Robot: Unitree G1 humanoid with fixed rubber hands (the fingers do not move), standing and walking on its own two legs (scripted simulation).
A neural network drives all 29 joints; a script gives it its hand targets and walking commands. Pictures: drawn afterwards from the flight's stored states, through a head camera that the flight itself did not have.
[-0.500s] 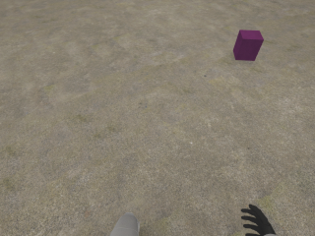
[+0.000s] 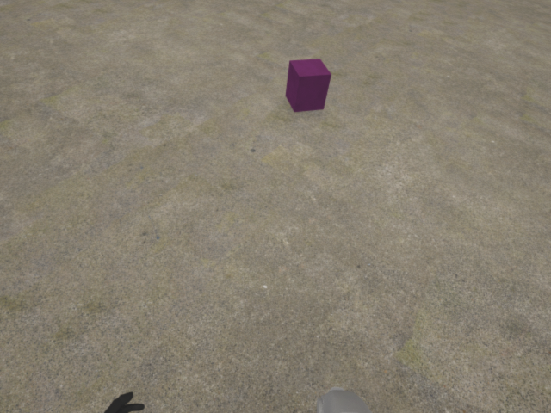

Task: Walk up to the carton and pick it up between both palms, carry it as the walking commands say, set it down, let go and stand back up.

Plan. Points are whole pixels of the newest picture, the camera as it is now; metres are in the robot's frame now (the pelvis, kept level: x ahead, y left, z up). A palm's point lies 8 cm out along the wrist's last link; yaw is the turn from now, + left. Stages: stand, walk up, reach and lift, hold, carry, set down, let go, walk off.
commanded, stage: walk up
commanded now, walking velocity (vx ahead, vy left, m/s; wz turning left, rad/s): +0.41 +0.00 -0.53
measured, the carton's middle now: (307, 85) +2.06 -0.28 -0.66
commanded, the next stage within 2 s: none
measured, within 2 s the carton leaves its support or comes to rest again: neither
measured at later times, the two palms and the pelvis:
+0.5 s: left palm (175, 365) +0.22 +0.16 -0.13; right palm (436, 306) +0.33 -0.33 -0.14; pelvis +0.25 -0.07 +0.00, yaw -11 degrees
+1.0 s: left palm (212, 164) +0.70 +0.16 -0.13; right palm (411, 254) +0.45 -0.31 -0.13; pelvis +0.54 -0.07 +0.00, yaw -18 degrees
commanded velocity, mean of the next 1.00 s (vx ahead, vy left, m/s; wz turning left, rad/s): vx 0.48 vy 0.00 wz -0.34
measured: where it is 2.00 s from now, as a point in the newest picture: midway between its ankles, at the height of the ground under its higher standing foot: (306, 232)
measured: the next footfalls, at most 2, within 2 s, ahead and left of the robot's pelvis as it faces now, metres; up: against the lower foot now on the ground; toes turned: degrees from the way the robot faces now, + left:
right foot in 0.18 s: +0.19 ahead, -0.15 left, +0.00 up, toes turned -14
left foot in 0.70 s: +0.57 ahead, +0.01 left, +0.00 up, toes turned -6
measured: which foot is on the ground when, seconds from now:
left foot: down 0.00-0.20, up 0.22-0.68, down 0.70-1.00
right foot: up 0.00-0.16, down 0.18-0.70, up 0.72-1.00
